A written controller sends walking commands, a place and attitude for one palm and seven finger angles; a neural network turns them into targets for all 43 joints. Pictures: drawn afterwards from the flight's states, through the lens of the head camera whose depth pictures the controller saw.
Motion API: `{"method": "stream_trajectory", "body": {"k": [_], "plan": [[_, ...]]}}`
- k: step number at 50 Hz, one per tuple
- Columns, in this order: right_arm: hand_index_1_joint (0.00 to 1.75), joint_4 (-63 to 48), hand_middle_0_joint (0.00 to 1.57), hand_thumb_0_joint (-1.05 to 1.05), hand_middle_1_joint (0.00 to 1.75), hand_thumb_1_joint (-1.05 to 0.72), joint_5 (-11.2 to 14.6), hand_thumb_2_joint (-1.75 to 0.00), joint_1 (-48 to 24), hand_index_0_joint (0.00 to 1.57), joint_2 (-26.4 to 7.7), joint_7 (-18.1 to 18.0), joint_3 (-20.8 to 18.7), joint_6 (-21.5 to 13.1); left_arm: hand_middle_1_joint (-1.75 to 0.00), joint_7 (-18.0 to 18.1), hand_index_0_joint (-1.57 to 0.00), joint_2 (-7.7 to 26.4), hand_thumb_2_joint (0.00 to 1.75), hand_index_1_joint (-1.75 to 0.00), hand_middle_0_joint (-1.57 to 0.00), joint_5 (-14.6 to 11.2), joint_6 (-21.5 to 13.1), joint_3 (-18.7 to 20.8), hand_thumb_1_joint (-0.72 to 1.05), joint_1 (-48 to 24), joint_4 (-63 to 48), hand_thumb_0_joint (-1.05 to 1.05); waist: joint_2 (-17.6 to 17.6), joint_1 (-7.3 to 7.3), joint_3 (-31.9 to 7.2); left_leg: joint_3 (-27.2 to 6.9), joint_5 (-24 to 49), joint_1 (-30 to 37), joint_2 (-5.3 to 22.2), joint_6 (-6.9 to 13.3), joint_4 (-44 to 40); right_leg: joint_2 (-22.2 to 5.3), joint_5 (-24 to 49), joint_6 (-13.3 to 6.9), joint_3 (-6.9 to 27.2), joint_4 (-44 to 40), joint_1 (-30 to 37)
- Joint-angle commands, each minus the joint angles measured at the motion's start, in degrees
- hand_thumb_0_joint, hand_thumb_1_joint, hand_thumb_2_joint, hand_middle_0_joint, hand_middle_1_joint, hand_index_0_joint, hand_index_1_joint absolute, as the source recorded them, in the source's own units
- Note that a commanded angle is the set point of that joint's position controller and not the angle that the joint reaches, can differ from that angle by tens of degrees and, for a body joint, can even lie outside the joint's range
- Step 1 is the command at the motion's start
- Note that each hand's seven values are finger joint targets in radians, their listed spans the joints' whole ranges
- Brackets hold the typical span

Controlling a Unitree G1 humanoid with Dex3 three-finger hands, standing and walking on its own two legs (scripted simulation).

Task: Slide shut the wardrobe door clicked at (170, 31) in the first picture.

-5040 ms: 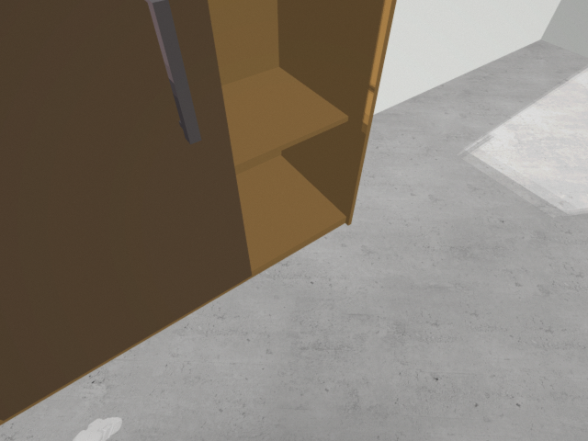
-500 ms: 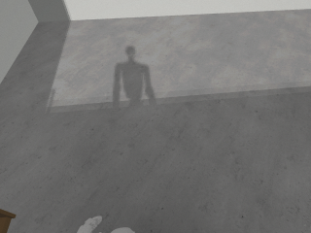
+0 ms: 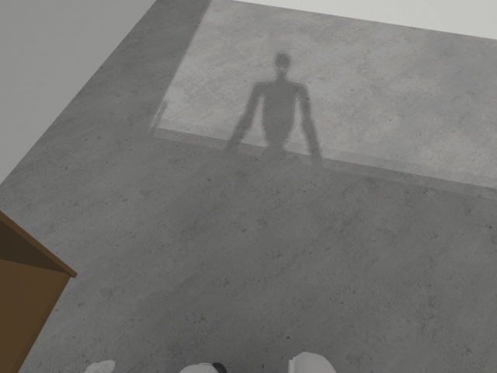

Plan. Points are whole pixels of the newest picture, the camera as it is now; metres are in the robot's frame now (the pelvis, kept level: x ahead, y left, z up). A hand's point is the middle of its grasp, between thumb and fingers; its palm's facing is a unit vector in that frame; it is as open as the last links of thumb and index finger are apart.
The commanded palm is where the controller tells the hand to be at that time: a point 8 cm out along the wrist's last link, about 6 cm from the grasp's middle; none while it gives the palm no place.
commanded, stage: turn to face it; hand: left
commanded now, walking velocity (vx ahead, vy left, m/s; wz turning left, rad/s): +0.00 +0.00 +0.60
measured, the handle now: out of the picture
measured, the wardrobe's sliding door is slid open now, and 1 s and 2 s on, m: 0.50 0.50 0.50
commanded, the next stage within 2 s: none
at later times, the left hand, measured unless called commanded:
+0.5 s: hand out of the picture +0.00 +0.13 -0.14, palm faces +0.33 -0.90 -0.29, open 7.3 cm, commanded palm none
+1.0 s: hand out of the picture -0.09 +0.19 -0.16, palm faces +0.61 -0.75 -0.27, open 7.3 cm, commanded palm none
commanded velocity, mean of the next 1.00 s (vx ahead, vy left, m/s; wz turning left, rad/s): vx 0.00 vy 0.00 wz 0.60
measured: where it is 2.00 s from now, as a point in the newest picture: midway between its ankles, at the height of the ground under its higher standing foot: outside the picture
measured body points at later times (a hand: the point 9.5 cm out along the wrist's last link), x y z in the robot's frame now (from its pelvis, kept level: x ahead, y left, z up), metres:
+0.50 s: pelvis -0.01 -0.08 +0.01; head +0.04 -0.10 +0.45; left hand -0.02 +0.18 -0.12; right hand +0.14 -0.31 -0.16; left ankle -0.06 +0.08 -0.64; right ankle +0.00 -0.16 -0.74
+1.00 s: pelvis -0.03 -0.04 +0.00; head +0.00 -0.01 +0.45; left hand -0.12 +0.23 -0.14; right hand +0.20 -0.19 -0.13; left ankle -0.08 +0.05 -0.74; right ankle +0.05 -0.18 -0.67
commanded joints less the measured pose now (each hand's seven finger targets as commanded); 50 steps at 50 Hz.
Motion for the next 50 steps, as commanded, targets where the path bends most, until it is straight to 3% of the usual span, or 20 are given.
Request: {"method": "stream_trajectory", "body": {"k": [1, 6, 10, 11, 12, 13, 15, 16, 19, 29, 32, 34, 35, 36, 37, 38, 39, 42, 44, 50], "plan": [[0.30, -3.36, 0.20, 0.00, 0.30, -0.90, 0.15, -0.90, 3.24, 0.20, -12.09, -0.86, -3.86, -0.94, -0.30, 0.32, -0.20, 3.02, 0.90, -0.30, -0.20, -0.39, -1.49, 0.21, 0.90, -0.98, -5.13, 0.00, 7.40, -1.70, -10.55, -19.98, 3.17, 13.60, 14.77, 6.50, -11.05, 0.41, -2.98, 0.31, 1.39, -7.49, -1.59], [0.30, -2.88, 0.20, 0.00, 0.30, -0.90, 0.02, -0.90, 3.00, 0.20, -12.27, -0.68, -4.28, -0.10, -0.30, 0.69, -0.20, 2.38, 0.90, -0.30, -0.20, -0.84, -1.79, -0.21, 0.90, -0.20, -5.60, 0.00, 9.61, -1.77, -10.43, -23.68, 6.56, 11.33, 13.51, 6.78, -9.44, 3.00, -5.51, -0.70, 1.21, -17.87, 4.77], [0.30, -4.79, 0.20, 0.00, 0.30, -0.90, 0.38, -0.90, -2.45, 0.20, -11.03, -0.20, -4.60, 0.72, -0.30, 1.03, -0.20, 3.87, 0.90, -0.30, -0.20, -1.04, -2.40, 0.40, 0.90, 9.02, -3.73, 0.00, 7.93, 2.93, -10.42, -20.98, -1.78, -2.16, 7.37, 1.65, -5.36, 3.72, 4.74, -2.35, -0.65, -40.35, 23.83], [0.30, -5.36, 0.20, 0.00, 0.30, -0.90, 0.94, -0.90, -1.91, 0.20, -7.35, 0.10, -4.26, 1.07, -0.30, 1.44, -0.20, 8.30, 0.90, -0.30, -0.20, -0.10, -2.91, 1.25, 0.90, 10.72, -3.83, 0.00, -4.49, 3.78, -10.05, -14.45, -12.66, -12.58, 0.78, -2.85, 6.53, -7.47, -1.88, -6.07, 10.40, -50.88, 30.72], [0.30, -6.76, 0.20, 0.00, 0.30, -0.90, 0.70, -0.90, -1.74, 0.20, -4.98, 0.09, -3.96, 0.89, -0.30, 1.66, -0.20, 13.33, 0.90, -0.30, -0.20, 0.58, -2.84, 1.66, 0.90, 7.36, -5.40, 0.00, -20.16, 3.61, -6.74, -4.06, -21.84, -20.23, -5.43, -6.73, 22.90, -22.60, -5.10, -12.26, 26.62, -55.43, 26.38], [0.30, -6.39, 0.20, 0.00, 0.30, -0.90, 0.10, -0.90, -2.74, 0.20, -9.12, 0.29, -4.77, 1.09, -0.30, 2.05, -0.20, 12.03, 0.90, -0.30, -0.20, -0.04, -2.58, 1.10, 0.90, 2.73, -6.97, 0.00, -12.43, 2.22, -5.38, -6.72, -21.42, -14.86, -1.22, -5.74, 32.42, -23.95, -3.59, -13.80, 22.27, -55.01, 16.08], [0.30, -3.29, 0.20, 0.00, 0.30, -0.90, -0.19, -0.90, -0.24, 0.20, -7.70, 0.86, -4.59, 1.85, -0.30, 1.78, -0.20, 6.99, 0.90, -0.30, -0.20, -0.18, -3.57, 0.07, 0.90, -3.37, -7.89, 0.00, -9.68, -1.44, -1.42, -5.33, -14.25, -14.17, 0.71, -6.20, 39.93, -15.49, 6.67, -11.10, 11.60, -51.49, 13.96], [0.30, -2.31, 0.20, 0.00, 0.30, -0.90, -0.13, -0.90, 0.48, 0.20, -7.18, 1.14, -4.37, 1.94, -0.30, 1.54, -0.20, 5.64, 0.90, -0.30, -0.20, -0.23, -3.84, -0.65, 0.90, -3.36, -7.54, 0.00, -7.78, -1.87, -0.30, -3.94, -11.66, -14.56, 1.32, -6.88, 42.17, -13.02, 14.21, -10.29, 5.91, -48.70, 15.10], [0.30, -1.97, 0.20, 0.00, 0.30, -0.90, 0.26, -0.90, 0.23, 0.20, -5.87, 1.39, -3.74, 1.95, -0.30, 1.62, -0.20, 5.21, 0.90, -0.30, -0.20, -0.05, -4.46, -0.74, 0.90, 1.29, -6.03, 0.00, -9.08, -0.46, -2.64, -1.64, -10.44, -15.23, 2.09, -8.15, 40.40, -12.29, 29.54, -9.96, -0.62, -44.71, 22.94], [0.30, -4.00, 0.20, 0.00, 0.30, -0.90, 0.62, -0.90, -8.59, 0.20, -5.34, 1.33, -1.94, 1.77, -0.30, 1.37, -0.20, 8.59, 0.90, -0.30, -0.20, 0.58, -3.47, 0.26, 0.90, 8.40, -3.02, 0.00, -11.55, 3.94, -4.69, 3.83, -15.43, -7.70, 3.52, -7.73, 20.99, -16.19, 36.37, -11.60, -4.52, -40.90, 27.65], [0.30, -4.08, 0.20, 0.00, 0.30, -0.90, 0.88, -0.90, -6.97, 0.20, -5.56, 1.16, -1.61, 0.99, -0.30, 1.17, -0.20, 10.04, 0.90, -0.30, -0.20, 0.56, -3.07, 0.86, 0.90, 7.59, -2.81, 0.00, -12.69, 3.60, -7.78, 5.79, -14.60, -1.78, 2.68, -6.32, 11.78, -16.88, 37.89, -10.86, -6.15, -37.28, 28.59], [0.30, -3.56, 0.20, 0.00, 0.30, -0.90, 0.62, -0.90, -3.28, 0.20, -7.16, 0.96, -2.02, 0.41, -0.30, 0.90, -0.20, 9.88, 0.90, -0.30, -0.20, 0.00, -2.89, 1.02, 0.90, 6.82, -2.65, 0.00, -9.83, 1.30, -9.92, 6.55, -5.71, 7.14, 2.00, -5.30, 0.23, -15.81, 36.08, -7.92, -9.44, -30.33, 25.42], [0.30, -2.43, 0.20, 0.00, 0.30, -0.90, 0.41, -0.90, 1.27, 0.20, -10.49, 0.87, -2.90, -0.23, -0.30, 0.66, -0.20, 9.10, 0.90, -0.30, -0.20, -0.50, -2.81, 0.87, 0.90, 6.52, -3.18, 0.00, -2.37, -1.49, -13.08, 1.95, 5.66, 18.64, 5.19, -3.42, -5.78, -13.80, 30.32, -5.08, -10.87, -19.68, 17.82], [0.30, -1.98, 0.20, 0.00, 0.30, -0.90, 0.26, -0.90, 5.29, 0.20, -17.30, 0.36, -4.72, -0.76, -0.30, 0.06, -0.20, 5.19, 0.90, -0.30, -0.20, -0.96, -2.81, 0.11, 0.90, 4.87, -5.80, 0.00, 16.12, -3.98, -14.70, -19.10, 31.08, 30.09, 21.09, 4.19, -5.69, -4.61, -6.36, -0.10, -11.36, -6.39, -1.39], [0.30, -0.38, 0.20, 0.00, 0.30, -0.90, 1.09, -0.90, 8.47, 0.20, -19.22, -0.02, -4.92, -0.19, -0.30, 0.38, -0.20, 4.50, 0.90, -0.30, -0.20, -0.48, -2.08, -0.73, 0.90, 1.27, -7.51, 0.00, 15.94, -4.74, -15.25, -21.65, 46.39, 29.16, 26.26, 9.74, -4.50, -2.66, -18.75, 0.30, -4.89, -0.03, -5.53], [0.30, -0.37, 0.20, 0.00, 0.30, -0.90, 0.93, -0.90, 7.53, 0.20, -17.51, -0.35, -4.41, -0.04, -0.30, 0.52, -0.20, 5.27, 0.90, -0.30, -0.20, -0.24, -1.63, -0.69, 0.90, -0.57, -7.77, 0.00, 10.06, -4.14, -12.34, -17.18, 41.09, 26.11, 25.03, 9.92, -4.40, -3.89, -15.42, -0.22, -2.77, 2.53, -5.66], [0.30, -0.90, 0.20, 0.00, 0.30, -0.90, 0.61, -0.90, 4.98, 0.20, -15.59, -0.94, -4.02, -0.41, -0.30, 0.73, -0.20, 4.44, 0.90, -0.30, -0.20, -0.21, -1.43, -0.37, 0.90, -0.78, -6.67, 0.00, 13.41, -3.59, -11.16, -16.94, 36.74, 22.80, 21.77, 8.82, -5.29, -3.98, -12.41, 0.31, -1.31, 3.61, -6.07], [0.30, -3.57, 0.20, 0.00, 0.30, -0.90, 0.36, -0.90, -3.63, 0.20, -12.64, -1.10, -2.80, -0.45, -0.30, 0.07, -0.20, 5.37, 0.90, -0.30, -0.20, -0.38, -1.19, 0.06, 0.90, 1.54, -4.61, 0.00, 11.21, 0.17, -6.01, -11.58, 22.87, 12.81, 14.99, 5.71, -7.23, -2.65, -4.40, 0.50, -0.06, 2.10, -1.61], [0.30, -3.80, 0.20, 0.00, 0.30, -0.90, 0.34, -0.90, -3.35, 0.20, -12.98, -0.92, -2.97, -0.64, -0.30, -0.19, -0.20, 4.79, 0.90, -0.30, -0.20, -0.33, -1.21, -0.08, 0.90, 1.91, -4.25, 0.00, 8.01, 0.31, -6.83, -11.54, 18.18, 12.04, 13.49, 5.15, -8.21, -1.50, -2.82, 0.70, -0.40, -1.45, 0.27], [0.30, -3.22, 0.20, 0.00, 0.30, -0.90, 0.10, -0.90, -0.48, 0.20, -13.29, -0.68, -3.62, -0.28, -0.30, 0.22, -0.20, 3.84, 0.90, -0.30, -0.20, -0.46, -1.46, -0.43, 0.90, -1.99, -6.72, 0.00, 9.30, -1.23, -6.91, -18.03, 14.61, 12.48, 13.36, 6.60, -7.94, 0.90, -4.27, 0.76, 0.05, -12.62, 2.12]]}}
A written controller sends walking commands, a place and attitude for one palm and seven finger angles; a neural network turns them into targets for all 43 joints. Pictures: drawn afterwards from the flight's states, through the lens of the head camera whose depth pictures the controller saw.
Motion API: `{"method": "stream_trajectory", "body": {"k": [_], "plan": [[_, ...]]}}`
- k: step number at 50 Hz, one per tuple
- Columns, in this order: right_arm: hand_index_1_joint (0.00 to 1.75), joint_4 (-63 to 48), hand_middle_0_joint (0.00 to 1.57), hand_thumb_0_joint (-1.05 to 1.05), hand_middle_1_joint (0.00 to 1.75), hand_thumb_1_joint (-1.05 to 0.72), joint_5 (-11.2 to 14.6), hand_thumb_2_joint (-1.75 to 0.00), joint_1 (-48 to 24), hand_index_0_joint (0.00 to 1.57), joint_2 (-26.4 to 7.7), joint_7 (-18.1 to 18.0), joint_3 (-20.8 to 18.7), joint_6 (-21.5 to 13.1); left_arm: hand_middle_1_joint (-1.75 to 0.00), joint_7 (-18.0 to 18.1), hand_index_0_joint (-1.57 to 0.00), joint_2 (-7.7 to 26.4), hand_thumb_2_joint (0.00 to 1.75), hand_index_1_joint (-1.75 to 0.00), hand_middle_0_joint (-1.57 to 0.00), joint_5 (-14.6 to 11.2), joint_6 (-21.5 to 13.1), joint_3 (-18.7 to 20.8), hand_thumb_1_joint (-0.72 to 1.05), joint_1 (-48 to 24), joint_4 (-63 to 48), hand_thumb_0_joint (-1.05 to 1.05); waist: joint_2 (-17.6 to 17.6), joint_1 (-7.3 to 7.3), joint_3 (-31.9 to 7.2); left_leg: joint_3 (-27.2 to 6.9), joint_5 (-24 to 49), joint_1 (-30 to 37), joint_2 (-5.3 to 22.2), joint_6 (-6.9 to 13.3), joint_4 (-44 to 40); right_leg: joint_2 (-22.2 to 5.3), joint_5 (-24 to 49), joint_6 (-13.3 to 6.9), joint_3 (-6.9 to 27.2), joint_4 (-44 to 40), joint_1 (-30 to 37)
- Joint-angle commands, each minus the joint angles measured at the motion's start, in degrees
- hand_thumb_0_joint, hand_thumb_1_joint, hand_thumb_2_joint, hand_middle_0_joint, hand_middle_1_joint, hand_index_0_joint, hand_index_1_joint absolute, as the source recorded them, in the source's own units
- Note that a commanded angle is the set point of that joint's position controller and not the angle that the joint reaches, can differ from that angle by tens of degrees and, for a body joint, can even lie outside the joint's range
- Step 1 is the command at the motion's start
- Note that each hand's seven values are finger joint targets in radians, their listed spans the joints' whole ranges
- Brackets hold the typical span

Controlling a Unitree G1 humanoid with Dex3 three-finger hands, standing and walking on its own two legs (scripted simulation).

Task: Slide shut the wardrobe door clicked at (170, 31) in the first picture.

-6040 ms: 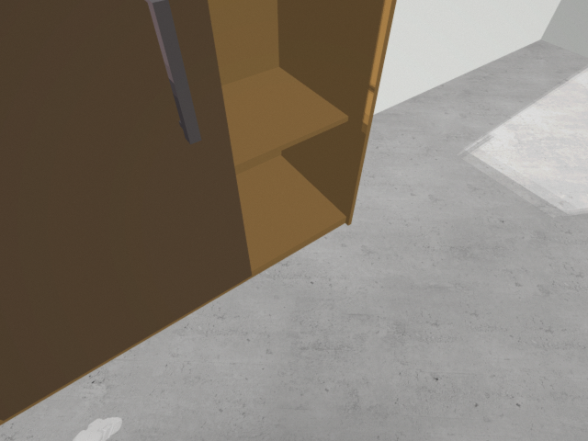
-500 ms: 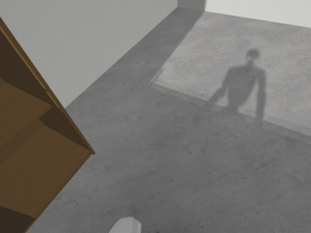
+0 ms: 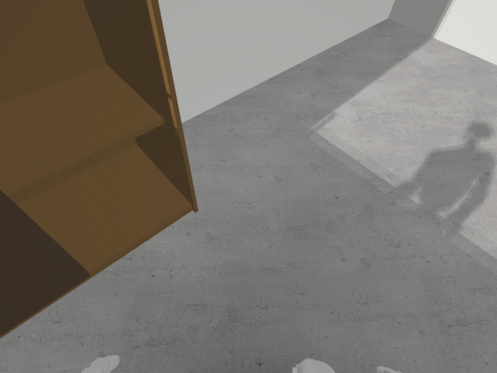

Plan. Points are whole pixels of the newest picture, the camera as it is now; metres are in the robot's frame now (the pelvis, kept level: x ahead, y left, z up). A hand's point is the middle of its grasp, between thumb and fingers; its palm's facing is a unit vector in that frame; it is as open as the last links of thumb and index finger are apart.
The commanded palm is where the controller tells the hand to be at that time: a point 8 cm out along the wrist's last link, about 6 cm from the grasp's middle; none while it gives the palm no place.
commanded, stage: turn to face it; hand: left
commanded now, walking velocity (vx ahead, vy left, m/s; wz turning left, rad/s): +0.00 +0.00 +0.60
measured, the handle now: out of the picture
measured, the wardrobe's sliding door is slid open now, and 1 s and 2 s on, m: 0.50 0.50 0.50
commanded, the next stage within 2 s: take the last steps up to it in 1.22 s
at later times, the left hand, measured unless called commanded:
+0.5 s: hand out of the picture -0.01 +0.17 -0.15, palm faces +0.32 -0.91 -0.28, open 7.3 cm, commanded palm none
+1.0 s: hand out of the picture -0.06 +0.23 -0.15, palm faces +0.56 -0.79 -0.26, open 7.3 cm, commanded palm none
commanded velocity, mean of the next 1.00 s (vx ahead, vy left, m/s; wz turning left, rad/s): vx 0.00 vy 0.00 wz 0.53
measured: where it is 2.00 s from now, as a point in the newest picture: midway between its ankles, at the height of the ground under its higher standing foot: outside the picture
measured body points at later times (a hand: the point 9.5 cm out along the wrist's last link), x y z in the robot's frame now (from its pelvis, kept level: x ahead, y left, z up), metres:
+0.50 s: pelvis -0.01 -0.04 +0.00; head +0.03 -0.05 +0.45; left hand -0.02 +0.22 -0.13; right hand +0.13 -0.28 -0.15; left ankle -0.06 +0.10 -0.68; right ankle +0.00 -0.15 -0.74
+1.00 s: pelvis -0.03 +0.00 +0.00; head -0.02 +0.02 +0.45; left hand -0.09 +0.28 -0.13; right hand +0.16 -0.17 -0.14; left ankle -0.06 +0.08 -0.74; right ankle +0.05 -0.13 -0.68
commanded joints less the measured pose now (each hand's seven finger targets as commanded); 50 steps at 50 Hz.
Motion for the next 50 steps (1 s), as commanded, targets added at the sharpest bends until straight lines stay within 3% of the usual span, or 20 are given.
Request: {"method": "stream_trajectory", "body": {"k": [1, 4, 6, 7, 8, 9, 10, 13, 14, 20, 26, 29, 30, 31, 32, 33, 36, 38, 46, 50], "plan": [[0.30, -3.38, 0.20, 0.00, 0.30, -0.90, 0.03, -0.90, 2.80, 0.20, -12.46, -1.02, -4.02, -1.06, -0.30, 0.32, -0.20, 3.80, 0.90, -0.30, -0.20, -0.27, -1.87, 0.60, 0.90, -2.28, -5.79, 0.00, 9.17, -2.13, -7.52, -16.50, 21.24, 6.42, 13.76, 7.98, -7.20, 2.26, -1.33, -0.07, 0.06, -8.41, 0.75], [0.30, -3.95, 0.20, 0.00, 0.30, -0.90, 0.00, -0.90, 1.45, 0.20, -12.75, -0.91, -4.34, -0.74, -0.30, 0.53, -0.20, 3.69, 0.90, -0.30, -0.20, -0.71, -2.49, 0.46, 0.90, 0.31, -5.83, 0.00, 10.79, -0.86, -9.47, -18.48, 25.67, 4.45, 12.23, 7.19, -4.12, 4.50, 0.34, -0.69, -0.66, -18.49, 7.95], [0.30, -4.49, 0.20, 0.00, 0.30, -0.90, 0.48, -0.90, 0.20, 0.20, -11.90, -0.82, -4.39, -0.62, -0.30, 0.76, -0.20, 4.62, 0.90, -0.30, -0.20, -0.83, -3.16, 0.84, 0.90, 4.09, -4.98, 0.00, 8.63, 1.37, -10.71, -18.07, 21.60, -0.94, 9.61, 4.45, -0.18, 4.44, 10.13, -1.17, -1.24, -30.52, 17.65], [0.30, -4.87, 0.20, 0.00, 0.30, -0.90, 0.94, -0.90, 0.86, 0.20, -9.48, -0.59, -4.18, -0.65, -0.30, 1.08, -0.20, 7.29, 0.90, -0.30, -0.20, -0.40, -3.73, 1.36, 0.90, 6.11, -4.62, 0.00, 2.35, 2.31, -11.85, -15.67, 11.78, -7.86, 6.03, 1.19, 4.93, -1.18, 13.47, -2.54, 3.50, -37.91, 26.06], [0.30, -6.10, 0.20, 0.00, 0.30, -0.90, 1.31, -0.90, 2.00, 0.20, -5.22, -0.28, -3.42, -0.64, -0.30, 1.60, -0.20, 13.61, 0.90, -0.30, -0.20, 0.71, -4.27, 2.53, 0.90, 6.82, -4.93, 0.00, -15.78, 2.75, -12.25, -4.09, -12.63, -19.66, -2.81, -4.13, 18.88, -18.16, 19.51, -8.68, 19.79, -42.10, 32.71], [0.30, -6.67, 0.20, 0.00, 0.30, -0.90, 0.61, -0.90, 0.58, 0.20, -7.75, -0.42, -4.01, -0.34, -0.30, 1.73, -0.20, 14.28, 0.90, -0.30, -0.20, 0.33, -3.80, 2.20, 0.90, 6.50, -5.41, 0.00, -14.37, 2.98, -10.92, -3.47, -21.51, -19.26, -1.39, -4.47, 30.76, -24.22, 24.09, -13.72, 21.38, -41.27, 24.45], [0.30, -5.71, 0.20, 0.00, 0.30, -0.90, 0.38, -0.90, 0.56, 0.20, -8.20, -0.17, -4.30, 0.27, -0.30, 1.85, -0.20, 11.12, 0.90, -0.30, -0.20, 0.33, -3.86, 1.75, 0.90, 3.28, -5.79, 0.00, -9.62, 1.39, -7.86, -5.11, -17.55, -18.77, 0.38, -4.22, 37.80, -20.58, 21.15, -14.20, 15.97, -41.27, 19.25], [0.30, -2.47, 0.20, 0.00, 0.30, -0.90, 0.17, -0.90, 3.69, 0.20, -7.27, 0.81, -4.23, 1.18, -0.30, 1.57, -0.20, 6.76, 0.90, -0.30, -0.20, 0.04, -4.01, 0.29, 0.90, -2.69, -6.79, 0.00, -9.71, -2.01, -3.13, -1.98, -8.81, -19.12, 2.50, -5.67, 44.20, -12.96, 23.50, -10.94, 4.68, -39.45, 16.04], [0.30, -2.06, 0.20, 0.00, 0.30, -0.90, 0.10, -0.90, 3.87, 0.20, -6.57, 0.98, -3.93, 1.21, -0.30, 1.54, -0.20, 6.26, 0.90, -0.30, -0.20, 0.13, -4.27, 0.10, 0.90, -1.83, -6.63, 0.00, -9.94, -1.71, -3.12, -0.93, -7.47, -19.11, 2.47, -6.09, 43.71, -11.94, 26.80, -10.53, 2.12, -38.73, 17.34], [0.30, -2.91, 0.20, 0.00, 0.30, -0.90, 0.41, -0.90, -1.42, 0.20, -5.76, 1.07, -3.12, 1.64, -0.30, 1.66, -0.20, 8.33, 0.90, -0.30, -0.20, 0.59, -3.93, 0.85, 0.90, 4.61, -4.20, 0.00, -10.20, 1.32, -2.96, 2.91, -9.65, -17.23, 3.82, -7.00, 33.29, -14.25, 29.69, -12.05, -1.99, -37.90, 21.22], [0.30, -4.03, 0.20, 0.00, 0.30, -0.90, 0.82, -0.90, -3.25, 0.20, -4.79, 1.14, -2.07, 0.62, -0.30, 1.22, -0.20, 10.89, 0.90, -0.30, -0.20, 0.92, -3.11, 1.82, 0.90, 6.46, -2.82, 0.00, -13.41, 2.89, -5.14, 7.68, -11.40, -8.61, 3.08, -5.21, 17.26, -16.36, 33.57, -12.14, -5.38, -33.57, 21.05], [0.30, -2.95, 0.20, 0.00, 0.30, -0.90, 0.62, -0.90, 3.04, 0.20, -6.71, 0.86, -2.48, -0.40, -0.30, 0.93, -0.20, 10.58, 0.90, -0.30, -0.20, 0.29, -2.63, 2.12, 0.90, 5.06, -2.60, 0.00, -8.42, -0.78, -9.40, 7.95, -0.17, 2.79, 2.43, -3.78, 0.40, -14.82, 31.53, -7.90, -9.72, -22.75, 18.88], [0.30, -2.04, 0.20, 0.00, 0.30, -0.90, 0.36, -0.90, 7.26, 0.20, -11.06, 0.68, -3.45, -1.10, -0.30, 0.66, -0.20, 8.86, 0.90, -0.30, -0.20, -0.23, -2.42, 1.84, 0.90, 5.44, -3.25, 0.00, 1.78, -3.26, -12.79, 0.02, 10.77, 13.33, 7.66, -1.28, -5.32, -11.47, 23.46, -4.79, -11.15, -11.02, 10.64], [0.30, -1.84, 0.20, 0.00, 0.30, -0.90, 0.33, -0.90, 10.58, 0.20, -17.67, 0.17, -5.12, -1.54, -0.30, 0.13, -0.20, 4.32, 0.90, -0.30, -0.20, -0.64, -2.36, 0.66, 0.90, 3.81, -6.04, 0.00, 20.08, -5.06, -13.13, -21.62, 37.51, 20.92, 23.76, 6.62, -6.67, -2.55, -13.23, 0.00, -10.08, 2.38, -7.54], [0.30, -0.18, 0.20, 0.00, 0.30, -0.90, 0.86, -0.90, 13.48, 0.20, -18.56, -0.30, -5.07, -1.08, -0.30, 0.58, -0.20, 5.13, 0.90, -0.30, -0.20, -0.08, -1.70, 0.24, 0.90, 0.85, -6.83, 0.00, 14.85, -5.78, -14.95, -20.79, 45.10, 20.40, 26.53, 10.92, -5.01, -2.24, -15.85, -0.99, -2.78, 7.70, -8.28], [0.30, -0.53, 0.20, 0.00, 0.30, -0.90, 0.72, -0.90, 11.97, 0.20, -17.02, -0.76, -4.60, -1.07, -0.30, 0.72, -0.20, 4.89, 0.90, -0.30, -0.20, 0.07, -1.35, 0.24, 0.90, -0.18, -6.59, 0.00, 11.88, -4.84, -12.56, -17.42, 40.96, 17.75, 24.75, 10.59, -5.72, -3.29, -12.64, -1.28, -1.56, 9.71, -8.86], [0.30, -2.70, 0.20, 0.00, 0.30, -0.90, 0.36, -0.90, 4.09, 0.20, -11.94, -1.73, -2.77, -1.48, -0.30, 0.38, -0.20, 5.48, 0.90, -0.30, -0.20, -0.09, -1.64, 0.80, 0.90, 0.12, -3.62, 0.00, 11.61, -2.01, -7.83, -11.09, 36.23, 10.97, 16.33, 7.45, -6.17, -2.29, -2.28, -0.61, 0.71, 11.85, -7.25], [0.30, -3.43, 0.20, 0.00, 0.30, -0.90, 0.48, -0.90, 2.61, 0.20, -11.14, -1.73, -2.44, -1.80, -0.30, 0.04, -0.20, 5.35, 0.90, -0.30, -0.20, -0.04, -1.63, 0.86, 0.90, 2.08, -2.47, 0.00, 8.40, -0.75, -7.70, -9.22, 33.32, 9.77, 14.22, 6.63, -7.12, -1.37, 0.76, -0.34, 0.03, 10.32, -5.28], [0.30, -2.56, 0.20, 0.00, 0.30, -0.90, 0.24, -0.90, 5.71, 0.20, -10.78, -1.53, -2.76, -1.42, -0.30, 0.63, -0.20, 4.48, 0.90, -0.30, -0.20, -0.13, -1.26, 0.48, 0.90, -1.00, -3.31, 0.00, 6.77, -1.92, -5.84, -15.80, 19.50, 8.40, 14.28, 8.45, -10.48, 0.43, 1.20, 0.05, 0.99, 0.42, -3.36], [0.30, -2.07, 0.20, 0.00, 0.30, -0.90, -0.06, -0.90, 6.00, 0.20, -10.31, -1.57, -2.88, -1.07, -0.30, 0.79, -0.20, 3.25, 0.90, -0.30, -0.20, -0.33, -1.54, -0.06, 0.90, -1.93, -3.99, 0.00, 8.01, -2.14, -6.48, -17.98, 19.33, 7.58, 14.14, 9.03, -9.29, 2.27, -1.43, -0.81, 0.57, -8.27, 1.09]]}}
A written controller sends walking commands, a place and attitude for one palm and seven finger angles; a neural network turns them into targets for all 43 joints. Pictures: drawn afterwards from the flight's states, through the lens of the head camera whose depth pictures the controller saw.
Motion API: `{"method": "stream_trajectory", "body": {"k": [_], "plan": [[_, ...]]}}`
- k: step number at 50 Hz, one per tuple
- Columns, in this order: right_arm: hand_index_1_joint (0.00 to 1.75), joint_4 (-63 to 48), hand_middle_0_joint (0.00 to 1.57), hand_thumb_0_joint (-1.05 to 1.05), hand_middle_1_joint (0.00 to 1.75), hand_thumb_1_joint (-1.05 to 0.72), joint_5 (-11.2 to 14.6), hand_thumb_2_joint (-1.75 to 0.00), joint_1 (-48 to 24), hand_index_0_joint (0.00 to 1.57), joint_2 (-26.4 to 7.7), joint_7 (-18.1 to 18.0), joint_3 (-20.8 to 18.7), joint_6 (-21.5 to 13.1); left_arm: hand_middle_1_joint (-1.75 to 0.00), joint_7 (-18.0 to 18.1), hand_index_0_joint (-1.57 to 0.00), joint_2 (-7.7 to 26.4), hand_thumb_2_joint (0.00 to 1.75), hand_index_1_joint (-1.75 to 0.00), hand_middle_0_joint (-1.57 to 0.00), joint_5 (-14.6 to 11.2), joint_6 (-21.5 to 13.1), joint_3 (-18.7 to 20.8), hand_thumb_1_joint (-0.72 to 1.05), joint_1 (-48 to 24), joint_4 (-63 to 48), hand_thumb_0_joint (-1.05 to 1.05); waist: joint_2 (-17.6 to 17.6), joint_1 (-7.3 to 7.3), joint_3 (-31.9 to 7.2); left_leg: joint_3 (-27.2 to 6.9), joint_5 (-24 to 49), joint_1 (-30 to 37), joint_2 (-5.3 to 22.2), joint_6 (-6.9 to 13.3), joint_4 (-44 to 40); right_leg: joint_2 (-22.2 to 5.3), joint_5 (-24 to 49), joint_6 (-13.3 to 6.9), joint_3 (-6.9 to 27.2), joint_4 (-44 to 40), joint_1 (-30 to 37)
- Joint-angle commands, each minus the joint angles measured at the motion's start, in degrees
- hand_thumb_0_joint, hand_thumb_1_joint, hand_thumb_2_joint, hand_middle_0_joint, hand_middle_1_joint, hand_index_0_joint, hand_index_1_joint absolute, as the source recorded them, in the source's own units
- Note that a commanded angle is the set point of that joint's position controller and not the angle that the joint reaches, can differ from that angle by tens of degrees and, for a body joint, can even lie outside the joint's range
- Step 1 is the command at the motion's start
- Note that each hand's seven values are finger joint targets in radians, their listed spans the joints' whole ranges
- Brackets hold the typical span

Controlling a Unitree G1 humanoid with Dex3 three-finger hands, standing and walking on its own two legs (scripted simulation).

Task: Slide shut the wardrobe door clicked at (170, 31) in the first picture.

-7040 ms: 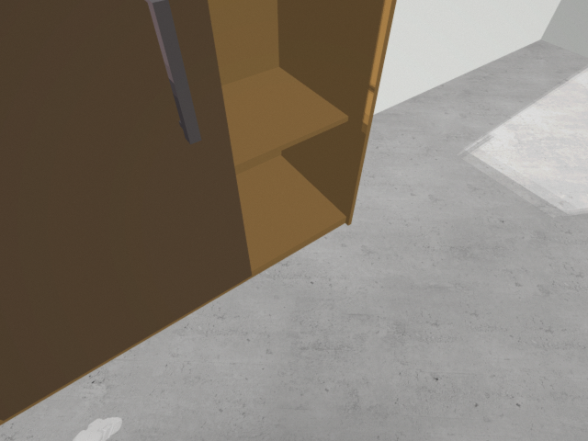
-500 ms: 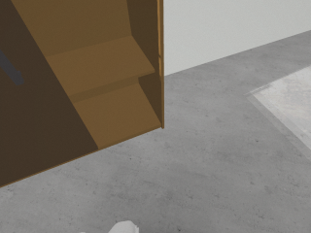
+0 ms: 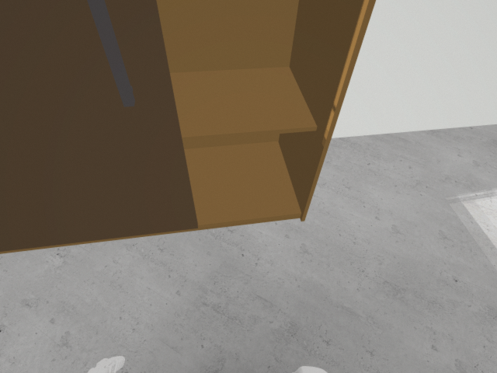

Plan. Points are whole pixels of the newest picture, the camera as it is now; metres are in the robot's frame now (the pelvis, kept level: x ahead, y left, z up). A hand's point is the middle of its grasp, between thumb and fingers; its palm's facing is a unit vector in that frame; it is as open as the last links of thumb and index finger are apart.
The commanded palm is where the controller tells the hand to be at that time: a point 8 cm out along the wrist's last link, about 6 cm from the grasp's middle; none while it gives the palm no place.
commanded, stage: turn to face it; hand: left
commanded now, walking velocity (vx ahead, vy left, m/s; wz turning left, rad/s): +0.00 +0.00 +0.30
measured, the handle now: (114, 48) +0.74 +0.34 +0.13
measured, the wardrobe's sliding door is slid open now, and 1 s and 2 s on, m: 0.50 0.50 0.50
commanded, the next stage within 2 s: take the last steps up to it in 0.22 s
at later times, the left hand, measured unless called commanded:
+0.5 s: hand out of the picture -0.04 +0.14 -0.15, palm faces +0.26 -0.93 -0.26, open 7.3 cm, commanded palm none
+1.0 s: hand out of the picture +0.02 +0.25 -0.17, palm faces +0.28 -0.94 -0.18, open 7.3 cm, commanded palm none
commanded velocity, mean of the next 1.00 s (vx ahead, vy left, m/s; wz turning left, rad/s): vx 0.21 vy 0.02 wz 0.09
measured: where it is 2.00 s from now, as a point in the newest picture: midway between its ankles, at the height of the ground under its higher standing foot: (224, 356)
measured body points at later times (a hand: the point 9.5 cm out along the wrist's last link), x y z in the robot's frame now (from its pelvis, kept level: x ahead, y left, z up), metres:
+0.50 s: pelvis -0.02 -0.04 +0.01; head -0.01 -0.07 +0.45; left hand -0.05 +0.19 -0.13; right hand +0.05 -0.29 -0.16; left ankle -0.09 +0.12 -0.66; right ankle -0.01 -0.14 -0.74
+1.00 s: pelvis +0.05 +0.07 +0.00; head +0.05 +0.08 +0.45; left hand +0.00 +0.30 -0.16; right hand +0.08 -0.16 -0.15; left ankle -0.04 +0.13 -0.74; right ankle +0.13 -0.05 -0.66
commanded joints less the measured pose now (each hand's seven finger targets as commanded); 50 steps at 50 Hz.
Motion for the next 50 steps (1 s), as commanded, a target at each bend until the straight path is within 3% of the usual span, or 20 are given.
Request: {"method": "stream_trajectory", "body": {"k": [1, 4, 6, 7, 8, 9, 12, 14, 16, 21, 28, 32, 34, 35, 36, 37, 38, 42, 45, 50], "plan": [[0.30, -2.99, 0.20, 0.00, 0.30, -0.90, -0.06, -0.90, 2.17, 0.20, -11.71, -1.18, -3.54, -0.90, -0.30, 0.38, -0.20, 3.72, 0.90, -0.30, -0.20, -0.33, -1.82, 0.56, 0.90, -0.89, -4.74, 0.00, 8.44, -0.90, -5.18, -17.05, 18.03, 4.68, 16.23, 7.46, -6.35, 1.65, -2.10, -0.96, -0.07, -8.35, 1.59], [0.30, -2.75, 0.20, 0.00, 0.30, -0.90, -0.01, -0.90, 1.52, 0.20, -10.96, -1.08, -3.55, -0.79, -0.30, 0.65, -0.20, 3.48, 0.90, -0.30, -0.20, -0.61, -2.45, 0.46, 0.90, 2.06, -3.84, 0.00, 8.17, 0.39, -5.83, -17.70, 20.95, 1.27, 14.70, 6.51, -3.95, 3.55, 1.78, -1.93, -0.72, -18.24, 9.17], [0.30, -2.63, 0.20, 0.00, 0.30, -0.90, 0.67, -0.90, 0.91, 0.20, -9.80, -0.94, -3.35, -0.84, -0.30, 0.98, -0.20, 4.30, 0.90, -0.30, -0.20, -0.64, -3.26, 0.68, 0.90, 5.74, -2.85, 0.00, 4.85, 2.48, -7.47, -16.17, 15.36, -4.15, 11.77, 3.26, 0.17, 2.41, 11.93, -2.35, -0.25, -32.16, 19.56], [0.30, -2.67, 0.20, 0.00, 0.30, -0.90, 1.21, -0.90, 1.78, 0.20, -7.03, -0.66, -3.05, -0.99, -0.30, 1.27, -0.20, 7.21, 0.90, -0.30, -0.20, -0.09, -3.96, 1.21, 0.90, 6.90, -2.42, 0.00, -3.09, 2.78, -8.62, -11.43, 5.27, -10.66, 7.49, -0.39, 6.91, -5.43, 13.98, -4.38, 7.09, -38.08, 26.65], [0.30, -4.08, 0.20, 0.00, 0.30, -0.90, 1.38, -0.90, 1.41, 0.20, -4.08, -0.55, -2.52, -0.96, -0.30, 1.49, -0.20, 12.30, 0.90, -0.30, -0.20, 0.76, -4.39, 2.16, 0.90, 7.61, -2.63, 0.00, -16.89, 3.06, -6.92, -1.35, -16.58, -19.18, -0.83, -4.77, 19.06, -19.49, 23.05, -10.83, 20.86, -40.05, 27.31], [0.30, -4.18, 0.20, 0.00, 0.30, -0.90, 0.79, -0.90, 0.55, 0.20, -7.09, -0.84, -3.57, -0.24, -0.30, 1.41, -0.20, 12.46, 0.90, -0.30, -0.20, 0.35, -3.96, 1.88, 0.90, 7.62, -3.19, 0.00, -11.31, 3.48, -6.52, -2.77, -22.28, -16.65, 0.69, -4.76, 29.58, -23.44, 25.91, -15.47, 20.09, -39.68, 18.99], [0.30, 0.03, 0.20, 0.00, 0.30, -0.90, 0.21, -0.90, 2.49, 0.20, -6.62, -0.02, -4.09, 1.53, -0.30, 1.33, -0.20, 7.02, 0.90, -0.30, -0.20, -0.03, -3.91, 0.90, 0.90, 0.00, -4.13, 0.00, -6.85, -0.20, 0.31, -2.44, -11.78, -16.43, 2.93, -5.22, 42.82, -13.27, 12.89, -12.59, 9.53, -41.33, 10.09], [0.30, 1.18, 0.20, 0.00, 0.30, -0.90, 0.18, -0.90, 4.19, 0.20, -5.72, 0.21, -3.81, 1.53, -0.30, 1.24, -0.20, 5.57, 0.90, -0.30, -0.20, 0.07, -4.32, 0.69, 0.90, 0.35, -3.76, 0.00, -7.74, -0.62, 0.90, -1.10, -7.87, -16.91, 3.68, -5.92, 43.84, -11.21, 14.32, -11.13, 4.85, -41.03, 10.59], [0.30, 1.58, 0.20, 0.00, 0.30, -0.90, 0.23, -0.90, 3.40, 0.20, -5.43, 0.09, -3.60, 1.48, -0.30, 1.29, -0.20, 5.49, 0.90, -0.30, -0.20, 0.13, -4.55, 0.64, 0.90, 3.24, -2.56, 0.00, -8.45, 0.50, -0.09, -0.62, -7.14, -17.37, 4.17, -6.58, 42.43, -11.28, 15.25, -11.57, 4.01, -40.71, 13.34], [0.30, 0.91, 0.20, 0.00, 0.30, -0.90, -0.41, -0.90, -1.42, 0.20, -5.48, 0.87, -3.09, 0.74, -0.30, 0.86, -0.20, 6.03, 0.90, -0.30, -0.20, 0.45, -5.64, 1.17, 0.90, 12.06, 1.62, 0.00, -8.12, 4.32, -0.66, 1.12, -7.00, -21.82, 6.69, -7.13, 36.24, -14.12, 1.71, -11.75, 8.49, -44.45, 21.58], [0.30, -0.29, 0.20, 0.00, 0.30, -0.90, 0.17, -0.90, -6.09, 0.20, -3.62, 1.78, -2.05, -0.84, -0.30, 0.44, -0.20, 6.61, 0.90, -0.30, -0.20, 1.40, -6.59, 1.40, 0.90, 16.44, 6.24, 0.00, -9.19, 5.70, 0.17, 5.26, -11.24, -15.82, 8.09, -5.63, 19.64, -16.71, -2.39, -13.17, 7.64, -46.71, 20.49], [0.30, 1.29, 0.20, 0.00, 0.30, -0.90, 0.37, -0.90, -1.01, 0.20, -2.05, 1.63, -1.38, -1.96, -0.30, 0.01, -0.20, 7.21, 0.90, -0.30, -0.20, 1.21, -6.03, 1.48, 0.90, 14.36, 7.78, 0.00, -10.21, 3.08, -0.74, 9.28, -8.50, -1.20, 5.78, -4.18, 6.70, -13.45, -3.53, -11.31, 1.78, -43.73, 12.33], [0.30, 4.05, 0.20, 0.00, 0.30, -0.90, 0.56, -0.90, 6.11, 0.20, -3.79, 0.77, -1.64, -2.77, -0.30, -0.26, -0.20, 5.50, 0.90, -0.30, -0.20, 0.70, -5.50, 1.02, 0.90, 12.87, 8.34, 0.00, -3.52, -0.65, -1.84, 10.84, -5.26, 14.10, 4.91, -4.37, -1.66, -9.57, -7.56, -8.53, -2.73, -37.21, 2.27], [0.30, 5.38, 0.20, 0.00, 0.30, -0.90, 0.41, -0.90, 11.49, 0.20, -7.41, 0.01, -2.48, -3.35, -0.30, -0.53, -0.20, 2.82, 0.90, -0.30, -0.20, 0.46, -5.21, 0.36, 0.90, 12.57, 7.79, 0.00, 7.49, -3.19, -3.93, 1.22, -12.60, 20.78, 11.81, -2.50, -6.45, -5.35, -7.82, -6.21, -6.20, -25.64, -4.37], [0.30, 6.45, 0.20, 0.00, 0.30, -0.90, 0.01, -0.90, 16.20, 0.20, -12.77, -0.49, -3.82, -3.43, -0.30, -0.78, -0.20, -0.98, 0.90, -0.30, -0.20, 0.35, -4.97, -0.52, 0.90, 11.24, 6.00, 0.00, 22.09, -5.03, -2.24, -17.01, -24.57, 20.82, 24.36, 1.95, -16.02, 1.07, -11.22, -3.67, -11.30, -8.84, -13.48], [0.30, 6.55, 0.20, 0.00, 0.30, -0.90, -0.01, -0.90, 16.84, 0.20, -13.90, -0.98, -3.76, -3.06, -0.30, -0.62, -0.20, 0.21, 0.90, -0.30, -0.20, 0.80, -4.92, -0.50, 0.90, 7.30, 4.34, 0.00, 15.21, -5.26, 1.96, -20.33, -27.30, 15.18, 28.01, 5.32, -19.36, -0.04, -9.99, -4.88, -5.37, -0.52, -15.99], [0.30, 5.77, 0.20, 0.00, 0.30, -0.90, 0.05, -0.90, 13.52, 0.20, -12.64, -1.07, -3.23, -3.11, -0.30, -0.86, -0.20, 0.71, 0.90, -0.30, -0.20, 0.94, -5.02, -0.27, 0.90, 7.02, 4.45, 0.00, 12.19, -3.35, 3.52, -19.51, -28.63, 11.37, 27.36, 5.83, -19.69, -2.14, -6.69, -5.86, -3.54, 3.47, -15.88], [0.30, 5.14, 0.20, 0.00, 0.30, -0.90, 0.54, -0.90, 7.73, 0.20, -5.18, -1.67, -0.95, -5.02, -0.30, -1.87, -0.20, -0.71, 0.90, -0.30, -0.20, 1.08, -4.57, -0.14, 0.90, 11.10, 8.56, 0.00, 6.42, 0.97, 7.31, -4.86, -8.51, 4.41, 18.78, 2.92, -19.43, -3.02, 8.39, -4.55, -2.06, 9.69, -12.13], [0.30, 6.10, 0.20, 0.00, 0.30, -0.90, 0.86, -0.90, 9.99, 0.20, -3.87, -2.04, -0.87, -6.22, -0.30, -1.77, -0.20, -0.83, 0.90, -0.30, -0.20, 0.92, -4.20, 0.22, 0.90, 11.99, 8.60, 0.00, 5.84, 1.99, 4.29, -0.37, 6.80, 9.06, 17.79, 3.08, -17.90, -2.42, 11.80, -3.53, -1.80, 9.45, -13.28], [0.30, 8.88, 0.20, 0.00, 0.30, -0.90, 0.78, -0.90, 14.52, 0.20, -3.11, -2.68, -0.43, -6.88, -0.30, -1.82, -0.20, -0.79, 0.90, -0.30, -0.20, 0.60, -4.01, 0.23, 0.90, 4.75, 5.95, 0.00, 6.16, 1.07, 5.05, 1.38, 23.38, 14.62, 19.21, 4.48, -15.45, -2.22, 12.87, -3.41, -2.37, 4.76, -17.57]]}}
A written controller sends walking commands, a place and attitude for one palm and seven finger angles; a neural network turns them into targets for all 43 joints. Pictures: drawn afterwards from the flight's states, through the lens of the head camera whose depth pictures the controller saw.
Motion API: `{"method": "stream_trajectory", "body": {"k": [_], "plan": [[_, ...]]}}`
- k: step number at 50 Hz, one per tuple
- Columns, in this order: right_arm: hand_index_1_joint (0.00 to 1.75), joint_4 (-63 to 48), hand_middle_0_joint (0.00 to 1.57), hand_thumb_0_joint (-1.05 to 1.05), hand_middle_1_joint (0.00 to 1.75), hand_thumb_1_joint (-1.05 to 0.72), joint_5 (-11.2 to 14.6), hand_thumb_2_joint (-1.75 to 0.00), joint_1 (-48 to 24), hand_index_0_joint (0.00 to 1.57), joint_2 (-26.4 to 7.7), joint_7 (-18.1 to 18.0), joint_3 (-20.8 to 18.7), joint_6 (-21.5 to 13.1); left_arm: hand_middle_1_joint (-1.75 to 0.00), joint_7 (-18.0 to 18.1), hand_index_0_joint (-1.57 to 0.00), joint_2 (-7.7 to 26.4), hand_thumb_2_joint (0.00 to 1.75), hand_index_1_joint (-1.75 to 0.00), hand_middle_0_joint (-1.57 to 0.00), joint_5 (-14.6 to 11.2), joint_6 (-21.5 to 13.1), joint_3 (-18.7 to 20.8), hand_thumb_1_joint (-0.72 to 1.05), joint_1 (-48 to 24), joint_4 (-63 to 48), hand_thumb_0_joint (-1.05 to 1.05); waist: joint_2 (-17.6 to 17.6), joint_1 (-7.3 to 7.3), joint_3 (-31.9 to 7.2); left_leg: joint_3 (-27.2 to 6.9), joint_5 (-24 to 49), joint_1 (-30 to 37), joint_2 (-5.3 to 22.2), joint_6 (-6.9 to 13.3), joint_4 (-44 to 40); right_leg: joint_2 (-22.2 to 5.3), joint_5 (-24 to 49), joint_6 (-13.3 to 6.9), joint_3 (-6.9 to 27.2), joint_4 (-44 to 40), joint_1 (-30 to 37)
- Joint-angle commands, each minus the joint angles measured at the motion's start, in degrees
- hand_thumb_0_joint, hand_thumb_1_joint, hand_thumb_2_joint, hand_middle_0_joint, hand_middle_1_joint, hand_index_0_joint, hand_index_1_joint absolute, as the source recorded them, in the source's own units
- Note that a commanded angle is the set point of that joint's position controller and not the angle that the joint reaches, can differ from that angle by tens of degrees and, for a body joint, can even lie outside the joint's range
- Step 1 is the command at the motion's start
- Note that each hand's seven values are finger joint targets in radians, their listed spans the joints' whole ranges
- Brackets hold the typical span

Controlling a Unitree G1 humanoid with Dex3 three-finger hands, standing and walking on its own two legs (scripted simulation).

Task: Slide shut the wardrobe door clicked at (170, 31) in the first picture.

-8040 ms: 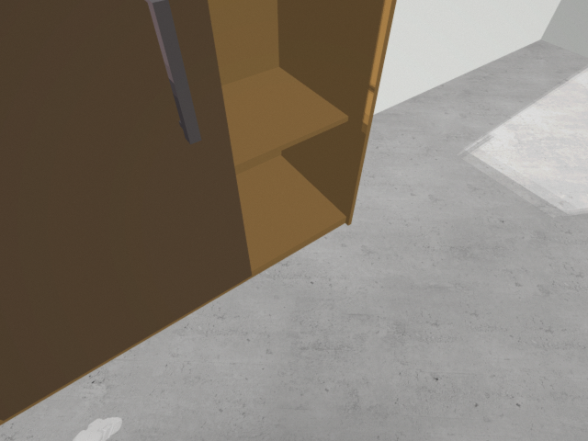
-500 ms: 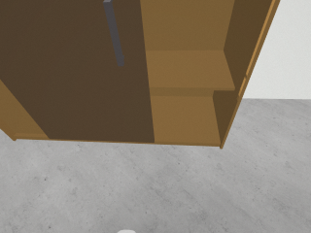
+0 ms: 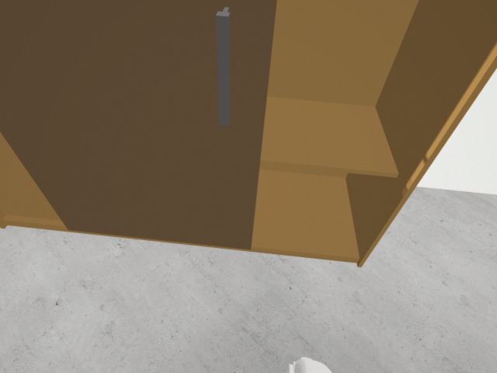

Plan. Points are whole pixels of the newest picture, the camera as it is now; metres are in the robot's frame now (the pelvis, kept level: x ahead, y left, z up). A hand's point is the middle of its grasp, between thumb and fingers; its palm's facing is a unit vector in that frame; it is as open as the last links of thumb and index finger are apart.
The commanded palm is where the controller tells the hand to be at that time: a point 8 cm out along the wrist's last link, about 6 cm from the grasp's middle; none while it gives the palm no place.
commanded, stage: take the last steps up to it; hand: left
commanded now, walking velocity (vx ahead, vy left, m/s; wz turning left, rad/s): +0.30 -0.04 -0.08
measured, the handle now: (225, 71) +0.73 +0.12 +0.13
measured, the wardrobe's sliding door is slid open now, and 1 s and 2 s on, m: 0.50 0.50 0.50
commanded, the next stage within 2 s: come to a stop and stand still in 0.38 s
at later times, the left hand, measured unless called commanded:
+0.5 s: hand (189, 321) +0.25 +0.13 -0.16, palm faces +0.01 -0.97 -0.24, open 7.1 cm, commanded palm none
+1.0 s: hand (183, 323) +0.25 +0.15 -0.18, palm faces +0.00 -0.96 -0.28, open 7.3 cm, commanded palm none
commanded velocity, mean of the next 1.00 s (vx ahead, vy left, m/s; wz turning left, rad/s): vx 0.01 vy -0.02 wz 0.00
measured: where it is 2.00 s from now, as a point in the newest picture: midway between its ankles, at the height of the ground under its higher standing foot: outside the picture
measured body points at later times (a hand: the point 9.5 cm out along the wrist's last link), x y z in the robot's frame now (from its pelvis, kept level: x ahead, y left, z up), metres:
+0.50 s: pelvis +0.19 -0.05 +0.00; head +0.21 -0.07 +0.45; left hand +0.25 +0.19 -0.14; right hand +0.19 -0.27 -0.17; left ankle +0.21 +0.11 -0.67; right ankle +0.21 -0.12 -0.74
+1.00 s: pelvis +0.21 -0.05 -0.02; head +0.26 -0.07 +0.43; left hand +0.25 +0.20 -0.16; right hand +0.30 -0.28 -0.17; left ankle +0.30 +0.09 -0.74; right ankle +0.16 -0.17 -0.73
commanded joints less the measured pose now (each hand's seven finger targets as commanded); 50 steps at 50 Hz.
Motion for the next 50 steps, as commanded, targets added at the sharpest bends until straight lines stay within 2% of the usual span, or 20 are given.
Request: {"method": "stream_trajectory", "body": {"k": [1, 6, 8, 10, 11, 12, 13, 14, 16, 20, 31, 33, 34, 36, 38, 41, 43, 48, 49, 50], "plan": [[0.30, -0.05, 0.20, 0.00, 0.30, -0.90, 0.05, -0.90, 6.26, 0.20, -5.70, -0.94, -0.93, -1.70, -0.30, -0.35, -0.20, 1.80, 0.90, -0.30, -0.20, -0.36, -0.89, -0.02, 0.90, -5.25, -4.55, 0.00, 7.57, -1.50, 8.06, -8.91, 28.81, 1.47, 18.11, 5.32, -5.76, -0.99, 0.93, -0.01, 0.30, -5.24, -9.13], [0.30, 2.69, 0.20, 0.00, 0.30, -0.90, -0.72, -0.90, 10.15, 0.20, -6.26, -1.14, -1.04, -1.43, -0.30, -0.65, -0.20, 0.57, 0.90, -0.30, -0.20, -0.71, -1.79, -0.72, 0.90, -13.71, -7.63, 0.00, 7.56, -3.82, 8.68, -6.96, 38.00, 3.98, 18.63, 5.20, -1.91, 1.13, -1.56, -2.51, -2.70, -20.35, -3.25], [0.30, 3.20, 0.20, 0.00, 0.30, -0.90, -0.60, -0.90, 9.91, 0.20, -6.93, -1.06, -1.07, -1.17, -0.30, -0.41, -0.20, 1.23, 0.90, -0.30, -0.20, -0.85, -2.25, -0.63, 0.90, -11.14, -7.13, 0.00, 7.41, -2.28, 6.78, -6.34, 48.80, 1.81, 18.44, 4.81, 2.79, 4.00, -3.41, -4.23, -4.42, -24.28, 5.52], [0.30, 3.23, 0.20, 0.00, 0.30, -0.90, -0.14, -0.90, 8.19, 0.20, -8.11, -1.05, -1.26, -1.11, -0.30, -0.06, -0.20, 2.40, 0.90, -0.30, -0.20, -0.61, -2.98, -0.09, 0.90, -0.50, -3.85, 0.00, 6.68, 2.72, 1.15, -3.75, 54.33, -0.25, 16.55, 2.69, 13.76, 6.85, 1.24, -5.36, -6.04, -29.51, 19.46], [0.30, 2.79, 0.20, 0.00, 0.30, -0.90, 0.34, -0.90, 7.03, 0.20, -8.04, -0.71, -1.38, -1.23, -0.30, 0.19, -0.20, 4.77, 0.90, -0.30, -0.20, -0.33, -3.69, 0.70, 0.90, 7.32, -1.50, 0.00, 4.96, 6.27, -3.32, -2.45, 47.58, -7.02, 14.07, 0.86, 24.19, 5.03, 6.35, -6.54, -3.50, -32.53, 32.29], [0.30, 1.74, 0.20, 0.00, 0.30, -0.90, 1.11, -0.90, 8.83, 0.20, -5.31, -0.08, -1.22, -1.43, -0.30, 0.91, -0.20, 10.54, 0.90, -0.30, -0.20, 0.08, -4.52, 2.29, 0.90, 14.34, 0.39, 0.00, -5.60, 8.09, -10.47, 0.78, 22.73, -21.12, 7.30, -1.79, 41.47, -9.43, 15.46, -12.39, 14.35, -33.95, 46.98], [0.30, 0.39, 0.20, 0.00, 0.30, -0.90, 1.34, -0.90, 10.38, 0.20, -3.87, -0.18, -1.14, -1.15, -0.30, 1.09, -0.20, 13.72, 0.90, -0.30, -0.20, -1.16, -4.42, 2.77, 0.90, 15.91, 0.63, 0.00, -11.13, 5.69, -13.69, -2.41, -16.54, -28.66, 1.37, -2.41, 59.36, -21.27, 23.96, -18.77, 32.07, -41.45, 48.16], [0.30, 0.42, 0.20, 0.00, 0.30, -0.90, 1.36, -0.90, 7.56, 0.20, -5.03, -0.20, -1.44, -0.65, -0.30, 1.47, -0.20, 12.15, 0.90, -0.30, -0.20, -1.65, -3.84, 2.49, 0.90, 10.41, -0.86, 0.00, -3.21, 5.04, -9.19, -7.93, -14.74, -29.78, 5.02, -0.87, 62.09, -20.07, 11.38, -19.73, 28.11, -45.21, 40.91], [0.30, -0.43, 0.20, 0.00, 0.30, -0.90, 0.49, -0.90, 1.73, 0.20, -2.41, 0.47, -1.46, 0.23, -0.30, 1.59, -0.20, 7.47, 0.90, -0.30, -0.20, -1.56, -3.73, 1.11, 0.90, 1.27, -3.07, 0.00, 1.09, 1.86, 1.72, -8.86, -6.43, -30.88, 8.63, -1.07, 59.93, -15.20, 0.46, -15.12, 21.11, -49.61, 23.82], [0.30, 1.45, 0.20, 0.00, 0.30, -0.90, -0.56, -0.90, 7.43, 0.20, 0.53, 0.84, -1.09, 2.61, -0.30, 1.68, -0.20, 2.73, 0.90, -0.30, -0.20, -0.94, -4.65, -0.49, 0.90, -3.00, -3.48, 0.00, -2.23, -3.84, 2.76, -6.71, -0.10, -24.90, 9.24, -3.15, 49.20, -8.20, 7.08, -10.82, 5.42, -52.27, 13.79], [0.30, -1.94, 0.20, 0.00, 0.30, -0.90, 0.55, -0.90, -4.84, 0.20, -1.47, -0.02, -0.15, 2.69, -0.30, 2.90, -0.20, 5.26, 0.90, -0.30, -0.20, -0.76, -2.74, -0.69, 0.90, 1.25, -0.96, 0.00, -4.08, -0.96, -2.66, -4.61, 6.29, -17.94, 4.94, -5.67, 15.83, -6.31, 40.48, -9.70, 3.14, -38.64, 27.35], [0.30, -1.62, 0.20, 0.00, 0.30, -0.90, 0.44, -0.90, -3.73, 0.20, -3.99, -0.27, -0.83, 2.57, -0.30, 3.09, -0.20, 5.19, 0.90, -0.30, -0.20, -1.02, -1.77, -0.65, 0.90, 1.57, -1.11, 0.00, -0.28, -1.38, -2.54, -6.02, 28.65, -10.42, 7.20, -4.43, 9.85, -3.57, 31.80, -6.28, 2.00, -33.05, 23.48], [0.30, -2.12, 0.20, 0.00, 0.30, -0.90, 0.24, -0.90, -3.01, 0.20, -6.55, -0.58, -1.22, 2.38, -0.30, 3.41, -0.20, 3.34, 0.90, -0.30, -0.20, -1.37, -1.28, -0.93, 0.90, 3.21, -1.66, 0.00, 5.08, -1.14, -3.88, -10.66, 50.04, -4.46, 13.93, -1.58, 11.10, -0.60, 20.16, -3.86, 0.91, -30.30, 18.75], [0.30, -2.70, 0.20, 0.00, 0.30, -0.90, 0.25, -0.90, -2.94, 0.20, -9.78, -1.15, -2.01, 3.24, -0.30, 3.87, -0.20, 1.92, 0.90, -0.30, -0.20, -1.34, -0.38, -1.27, 0.90, 5.28, -2.16, 0.00, 12.88, -1.06, -3.17, -15.71, 65.27, -3.20, 22.92, 5.76, 7.98, 4.48, -15.31, -2.10, -0.44, -20.08, 15.60], [0.30, -3.53, 0.20, 0.00, 0.30, -0.90, 0.08, -0.90, -6.01, 0.20, -9.46, -2.08, -1.85, 3.73, -0.30, 3.66, -0.20, 3.35, 0.90, -0.30, -0.20, -1.41, 0.96, -0.64, 0.90, 3.51, -2.06, 0.00, 14.62, -0.80, -1.17, -17.88, 56.53, -11.30, 23.82, 9.32, 4.09, 5.01, -24.74, -1.97, 3.54, -7.53, 15.30], [0.30, -6.18, 0.20, 0.00, 0.30, -0.90, -0.45, -0.90, -10.86, 0.20, -10.04, -2.10, -2.68, 4.48, -0.30, 3.16, -0.20, 3.33, 0.90, -0.30, -0.20, -0.98, 1.79, 0.34, 0.90, 3.66, -3.08, 0.00, 11.29, -0.23, -4.36, -15.92, 46.79, -8.94, 22.13, 9.19, 5.70, 5.25, -20.87, -1.38, 5.58, -0.56, 10.55], [0.30, -7.20, 0.20, 0.00, 0.30, -0.90, -0.41, -0.90, -12.17, 0.20, -10.29, -1.92, -3.28, 4.48, -0.30, 2.73, -0.20, 3.18, 0.90, -0.30, -0.20, -0.96, 1.87, 0.38, 0.90, 3.61, -3.87, 0.00, 8.20, -0.02, -6.87, -14.70, 40.12, -8.28, 20.92, 8.22, 6.24, 5.11, -18.68, -0.91, 5.30, -2.41, 10.76], [0.30, -7.43, 0.20, 0.00, 0.30, -0.90, -0.53, -0.90, -12.48, 0.20, -9.95, -0.54, -3.61, 4.80, -0.30, 2.27, -0.20, 1.74, 0.90, -0.30, -0.20, -0.85, 1.12, -0.30, 0.90, 4.43, -4.23, 0.00, 12.36, -0.52, -7.14, -14.95, 10.60, -14.52, 17.37, 4.96, 3.01, 4.93, -14.00, -1.34, 1.09, -23.98, 20.65], [0.30, -9.29, 0.20, 0.00, 0.30, -0.90, 0.65, -0.90, -15.54, 0.20, -13.11, -0.65, -4.65, 3.33, -0.30, 3.29, -0.20, 3.42, 0.90, -0.30, -0.20, -0.74, -0.37, -1.35, 0.90, 10.03, -3.23, 0.00, 1.23, 3.57, -9.46, -7.58, 21.70, -7.50, 14.12, -0.71, 18.21, 2.56, -3.29, -1.73, 6.12, -44.05, 16.68], [0.30, -12.11, 0.20, 0.00, 0.30, -0.90, 0.57, -0.90, -11.77, 0.20, -5.39, 1.12, -2.95, 3.41, -0.30, 3.43, -0.20, 8.02, 0.90, -0.30, -0.20, 0.60, -1.07, -0.51, 0.90, 3.74, -7.38, 0.00, -12.52, -0.34, -5.24, -2.90, -3.26, -26.16, 4.45, -3.16, 25.53, -5.35, 4.05, -5.20, 18.66, -43.63, 22.06]]}}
